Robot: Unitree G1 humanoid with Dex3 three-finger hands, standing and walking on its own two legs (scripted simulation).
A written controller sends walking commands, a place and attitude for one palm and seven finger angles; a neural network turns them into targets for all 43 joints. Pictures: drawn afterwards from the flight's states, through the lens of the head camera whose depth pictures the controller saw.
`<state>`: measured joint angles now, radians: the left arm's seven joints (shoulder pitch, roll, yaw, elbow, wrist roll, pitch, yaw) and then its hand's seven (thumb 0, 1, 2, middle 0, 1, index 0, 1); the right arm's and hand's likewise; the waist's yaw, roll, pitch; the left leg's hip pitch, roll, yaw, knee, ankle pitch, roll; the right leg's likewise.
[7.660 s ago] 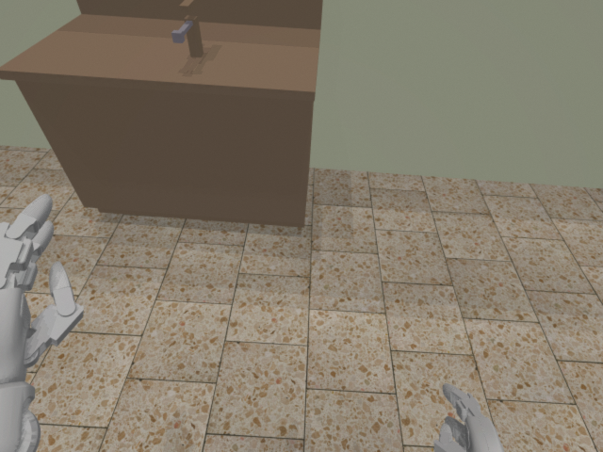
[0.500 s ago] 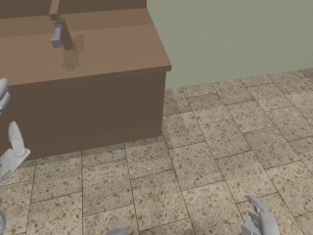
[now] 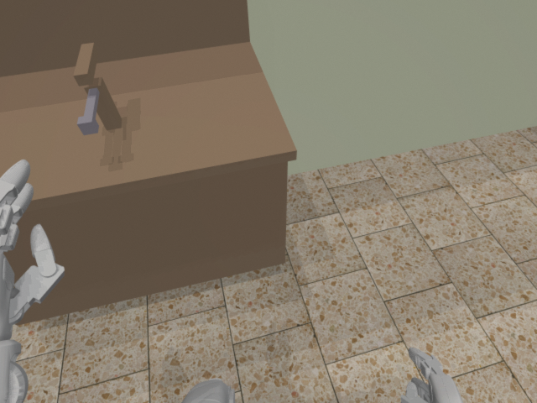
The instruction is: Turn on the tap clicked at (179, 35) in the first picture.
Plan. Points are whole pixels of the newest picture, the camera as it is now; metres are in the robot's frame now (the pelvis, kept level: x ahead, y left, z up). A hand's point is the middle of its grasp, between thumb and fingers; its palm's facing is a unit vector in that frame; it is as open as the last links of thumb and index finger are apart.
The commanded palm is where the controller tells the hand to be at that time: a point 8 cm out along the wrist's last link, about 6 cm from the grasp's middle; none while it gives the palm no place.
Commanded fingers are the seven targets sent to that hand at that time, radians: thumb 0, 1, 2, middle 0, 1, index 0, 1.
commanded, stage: take the last steps up to it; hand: left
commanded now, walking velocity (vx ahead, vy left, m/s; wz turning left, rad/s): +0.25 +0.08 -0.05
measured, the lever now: (88, 125) +0.59 +0.40 +0.06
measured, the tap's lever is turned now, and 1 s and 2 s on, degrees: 0 0 0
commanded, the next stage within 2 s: come to a stop and stand still in 0.48 s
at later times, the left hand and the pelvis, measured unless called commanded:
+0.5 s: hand (89, 188) +0.33 +0.24 +0.17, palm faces +0.38 -0.80 -0.46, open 7.4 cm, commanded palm +0.27 +0.29 +0.18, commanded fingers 0.00 0.90 0.90 -0.20 -0.30 -0.20 -0.30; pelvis +0.10 +0.02 -0.01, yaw -2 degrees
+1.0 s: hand (100, 169) +0.36 +0.24 +0.17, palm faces +0.32 -0.83 -0.46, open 7.4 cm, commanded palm +0.31 +0.28 +0.18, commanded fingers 0.00 0.90 0.90 -0.20 -0.30 -0.20 -0.30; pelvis +0.13 +0.02 +0.00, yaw -4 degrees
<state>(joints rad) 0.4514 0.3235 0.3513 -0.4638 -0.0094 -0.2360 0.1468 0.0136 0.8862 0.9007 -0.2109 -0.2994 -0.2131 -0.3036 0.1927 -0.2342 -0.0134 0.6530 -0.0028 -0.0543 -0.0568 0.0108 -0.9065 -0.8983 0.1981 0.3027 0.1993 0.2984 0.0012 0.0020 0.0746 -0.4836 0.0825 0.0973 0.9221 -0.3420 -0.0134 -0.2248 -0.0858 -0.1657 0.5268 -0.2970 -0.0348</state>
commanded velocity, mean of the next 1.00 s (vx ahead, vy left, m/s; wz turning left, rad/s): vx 0.06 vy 0.01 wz -0.01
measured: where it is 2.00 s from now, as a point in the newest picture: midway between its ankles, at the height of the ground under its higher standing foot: outside the picture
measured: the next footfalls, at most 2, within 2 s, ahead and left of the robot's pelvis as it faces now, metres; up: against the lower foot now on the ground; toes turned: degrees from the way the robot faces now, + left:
left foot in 0.12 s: +0.14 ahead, +0.16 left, +0.00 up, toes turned +8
right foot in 0.40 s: +0.15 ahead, -0.08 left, +0.00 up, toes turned -11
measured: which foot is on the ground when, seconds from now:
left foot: up 0.00-0.10, down 0.12-0.42, up 0.44-0.68, down 0.70-1.00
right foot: down 0.00-0.14, up 0.16-0.38, down 0.40-0.72, up 0.74-0.98, down 1.00-1.00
